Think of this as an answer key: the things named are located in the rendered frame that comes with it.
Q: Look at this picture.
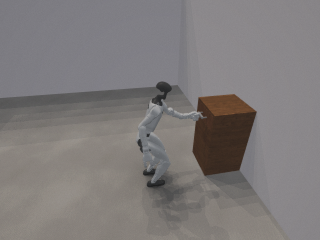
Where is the robot right hand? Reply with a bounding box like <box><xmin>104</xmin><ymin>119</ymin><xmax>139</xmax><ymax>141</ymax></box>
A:
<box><xmin>142</xmin><ymin>153</ymin><xmax>153</xmax><ymax>168</ymax></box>

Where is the robot left hand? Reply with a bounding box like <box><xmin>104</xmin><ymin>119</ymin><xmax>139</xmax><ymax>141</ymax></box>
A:
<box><xmin>189</xmin><ymin>111</ymin><xmax>200</xmax><ymax>121</ymax></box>

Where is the right robot foot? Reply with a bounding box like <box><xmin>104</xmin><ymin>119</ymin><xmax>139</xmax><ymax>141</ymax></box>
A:
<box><xmin>147</xmin><ymin>179</ymin><xmax>165</xmax><ymax>187</ymax></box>

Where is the drawer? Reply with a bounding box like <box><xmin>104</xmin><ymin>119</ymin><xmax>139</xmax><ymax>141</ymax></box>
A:
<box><xmin>198</xmin><ymin>101</ymin><xmax>214</xmax><ymax>131</ymax></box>

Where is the right robot upper arm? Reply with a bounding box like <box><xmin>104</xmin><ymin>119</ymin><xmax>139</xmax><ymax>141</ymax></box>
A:
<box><xmin>138</xmin><ymin>105</ymin><xmax>161</xmax><ymax>130</ymax></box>

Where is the humanoid robot head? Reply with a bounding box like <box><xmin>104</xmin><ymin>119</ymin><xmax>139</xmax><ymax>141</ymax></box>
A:
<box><xmin>151</xmin><ymin>81</ymin><xmax>172</xmax><ymax>106</ymax></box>

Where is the right robot forearm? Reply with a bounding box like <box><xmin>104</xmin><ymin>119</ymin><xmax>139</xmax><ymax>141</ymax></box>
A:
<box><xmin>139</xmin><ymin>126</ymin><xmax>150</xmax><ymax>154</ymax></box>

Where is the cabinet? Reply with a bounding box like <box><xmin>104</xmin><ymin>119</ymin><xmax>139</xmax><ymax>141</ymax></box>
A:
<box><xmin>192</xmin><ymin>94</ymin><xmax>257</xmax><ymax>176</ymax></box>

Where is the left robot upper arm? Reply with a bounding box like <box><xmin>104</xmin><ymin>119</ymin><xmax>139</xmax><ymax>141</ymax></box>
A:
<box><xmin>161</xmin><ymin>99</ymin><xmax>174</xmax><ymax>116</ymax></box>

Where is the left robot forearm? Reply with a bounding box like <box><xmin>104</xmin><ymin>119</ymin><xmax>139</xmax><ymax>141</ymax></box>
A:
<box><xmin>172</xmin><ymin>109</ymin><xmax>190</xmax><ymax>120</ymax></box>

